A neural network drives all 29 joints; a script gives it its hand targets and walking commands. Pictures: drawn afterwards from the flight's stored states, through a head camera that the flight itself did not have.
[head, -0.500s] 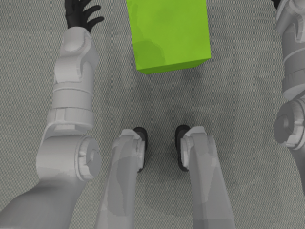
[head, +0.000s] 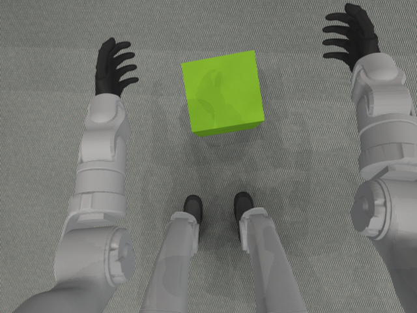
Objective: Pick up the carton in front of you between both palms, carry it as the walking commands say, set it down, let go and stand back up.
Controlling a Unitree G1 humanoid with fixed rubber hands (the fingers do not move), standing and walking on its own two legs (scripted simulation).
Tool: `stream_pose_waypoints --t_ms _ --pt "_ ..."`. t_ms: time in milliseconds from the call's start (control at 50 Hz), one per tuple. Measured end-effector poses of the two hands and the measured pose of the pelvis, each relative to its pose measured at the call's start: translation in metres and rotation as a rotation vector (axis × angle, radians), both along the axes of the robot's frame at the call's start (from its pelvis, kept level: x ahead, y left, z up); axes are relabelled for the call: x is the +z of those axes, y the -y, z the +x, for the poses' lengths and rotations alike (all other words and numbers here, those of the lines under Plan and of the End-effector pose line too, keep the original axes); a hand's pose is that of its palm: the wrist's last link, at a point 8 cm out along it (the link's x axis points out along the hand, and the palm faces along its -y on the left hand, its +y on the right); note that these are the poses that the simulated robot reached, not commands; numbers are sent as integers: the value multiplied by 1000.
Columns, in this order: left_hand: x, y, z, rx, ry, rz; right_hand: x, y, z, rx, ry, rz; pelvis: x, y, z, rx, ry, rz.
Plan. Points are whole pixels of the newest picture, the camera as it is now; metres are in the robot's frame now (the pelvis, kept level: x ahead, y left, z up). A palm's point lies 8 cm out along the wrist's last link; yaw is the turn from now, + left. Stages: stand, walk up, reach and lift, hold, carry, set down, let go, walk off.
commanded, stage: let go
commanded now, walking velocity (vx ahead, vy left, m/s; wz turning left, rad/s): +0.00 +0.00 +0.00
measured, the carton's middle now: (222, 100) +0.54 -0.02 -0.54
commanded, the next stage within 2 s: stand in 1.22 s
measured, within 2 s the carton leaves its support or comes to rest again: neither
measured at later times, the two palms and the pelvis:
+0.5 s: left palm (30, 196) +0.32 +0.24 +0.00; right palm (393, 169) +0.33 -0.22 -0.01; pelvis +0.07 +0.03 +0.09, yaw -3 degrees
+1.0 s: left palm out of the picture +0.26 +0.26 +0.04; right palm out of the picture +0.23 -0.21 +0.05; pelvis +0.09 +0.03 +0.11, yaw -2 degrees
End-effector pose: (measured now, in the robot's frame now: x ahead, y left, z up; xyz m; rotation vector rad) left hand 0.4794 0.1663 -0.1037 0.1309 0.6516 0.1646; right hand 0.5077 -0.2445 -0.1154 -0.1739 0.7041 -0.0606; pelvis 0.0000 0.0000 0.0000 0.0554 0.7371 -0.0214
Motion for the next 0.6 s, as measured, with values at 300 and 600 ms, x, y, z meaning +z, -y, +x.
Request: stream_pose_waypoints --t_ms 300,600 --pt "61 -30 -80 -147 -106 23 66 -3 -108 -89 -30 -7 58 -13 40 -18 179 -42" --pt "123 -92 -181 -101 -147 30 121 -34 -202 -50 -87 0 97 -31 80 -2 471 -69"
